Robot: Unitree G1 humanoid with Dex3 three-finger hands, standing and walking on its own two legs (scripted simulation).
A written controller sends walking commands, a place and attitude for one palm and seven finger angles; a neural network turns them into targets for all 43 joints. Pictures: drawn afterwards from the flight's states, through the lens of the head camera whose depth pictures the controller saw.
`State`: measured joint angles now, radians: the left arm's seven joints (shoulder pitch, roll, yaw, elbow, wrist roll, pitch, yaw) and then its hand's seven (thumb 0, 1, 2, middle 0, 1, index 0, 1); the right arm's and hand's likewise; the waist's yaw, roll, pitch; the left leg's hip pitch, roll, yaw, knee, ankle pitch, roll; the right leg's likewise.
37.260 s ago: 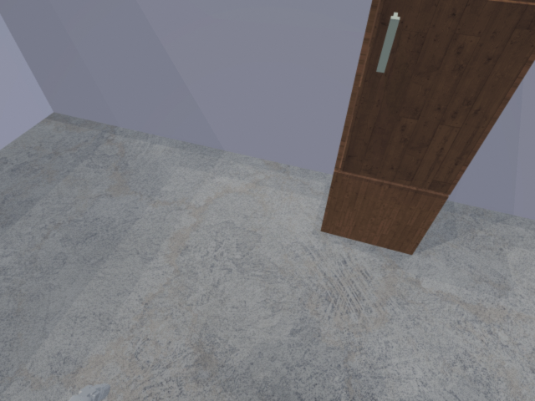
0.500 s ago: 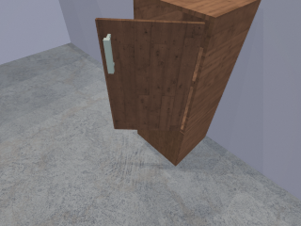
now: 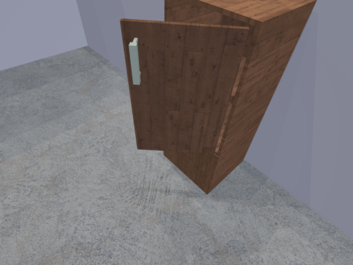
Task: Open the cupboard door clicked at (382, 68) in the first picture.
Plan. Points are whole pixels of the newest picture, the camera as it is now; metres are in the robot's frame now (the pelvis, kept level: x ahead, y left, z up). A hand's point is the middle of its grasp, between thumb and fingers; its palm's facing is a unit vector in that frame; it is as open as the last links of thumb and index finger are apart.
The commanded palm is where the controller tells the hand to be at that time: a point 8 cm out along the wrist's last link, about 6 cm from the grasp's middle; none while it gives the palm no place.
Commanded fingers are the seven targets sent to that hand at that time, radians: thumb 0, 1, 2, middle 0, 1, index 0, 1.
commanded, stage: look again from close up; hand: left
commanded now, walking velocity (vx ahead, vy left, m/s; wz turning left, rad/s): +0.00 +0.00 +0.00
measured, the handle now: (136, 61) +0.66 +0.18 +0.13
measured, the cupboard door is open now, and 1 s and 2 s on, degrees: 44 44 44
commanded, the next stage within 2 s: shuffle to correct the standing spot in 0.28 s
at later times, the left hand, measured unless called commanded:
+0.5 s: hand out of the picture +0.00 +0.16 -0.18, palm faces +0.03 -0.99 -0.15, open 7.4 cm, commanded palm none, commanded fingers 0.00 0.90 0.90 -0.20 -0.30 -0.20 -0.30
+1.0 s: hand out of the picture +0.02 +0.13 -0.19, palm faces +0.04 -1.00 -0.07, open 7.4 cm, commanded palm none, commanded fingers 0.00 0.90 0.90 -0.20 -0.30 -0.20 -0.30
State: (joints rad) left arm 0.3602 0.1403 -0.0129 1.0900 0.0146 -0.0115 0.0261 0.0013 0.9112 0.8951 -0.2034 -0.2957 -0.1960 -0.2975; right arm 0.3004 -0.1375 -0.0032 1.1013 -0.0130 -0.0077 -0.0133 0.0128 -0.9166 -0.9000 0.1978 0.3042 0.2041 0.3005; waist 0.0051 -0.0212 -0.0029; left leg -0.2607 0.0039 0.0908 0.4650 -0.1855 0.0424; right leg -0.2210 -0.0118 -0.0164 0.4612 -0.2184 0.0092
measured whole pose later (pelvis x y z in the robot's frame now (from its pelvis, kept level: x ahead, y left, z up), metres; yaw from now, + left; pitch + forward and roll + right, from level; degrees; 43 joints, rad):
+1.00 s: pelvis +0.11 -0.01 -0.01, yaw -3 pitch +0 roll +0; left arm 0.48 0.11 0.03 1.14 0.03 0.00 0.00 0.00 0.91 0.89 -0.20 -0.30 -0.20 -0.30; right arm 0.28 -0.13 -0.02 1.04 -0.02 -0.07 -0.02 0.01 -0.92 -0.90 0.20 0.30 0.20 0.30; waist 0.02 -0.08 0.00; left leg -0.27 0.02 0.16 0.59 -0.31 0.06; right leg -0.32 -0.01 -0.03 0.95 -0.47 -0.03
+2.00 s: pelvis +0.08 +0.00 -0.01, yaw -3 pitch -3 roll +1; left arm 0.30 0.22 0.02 0.94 0.02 0.02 0.02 0.00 0.91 0.89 -0.20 -0.30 -0.20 -0.30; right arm 0.25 -0.22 -0.02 0.93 -0.03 0.01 0.00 0.01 -0.90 -0.90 0.20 0.30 0.21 0.30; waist 0.01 0.05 0.01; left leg -0.24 -0.04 0.13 0.51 -0.23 0.08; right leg -0.29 -0.04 -0.05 0.56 -0.22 -0.01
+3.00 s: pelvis +0.11 -0.03 +0.01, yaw -2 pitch -1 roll +0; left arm 0.21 0.27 0.00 1.10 0.01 -0.02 0.01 0.00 0.91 0.89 -0.21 -0.30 -0.20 -0.30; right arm 0.20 -0.28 0.00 1.11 -0.01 -0.02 0.00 0.01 -0.90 -0.90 0.20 0.30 0.21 0.30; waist 0.00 0.02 0.03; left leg -0.15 -0.02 0.07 0.34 -0.18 0.03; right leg -0.17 0.01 -0.08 0.36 -0.17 -0.04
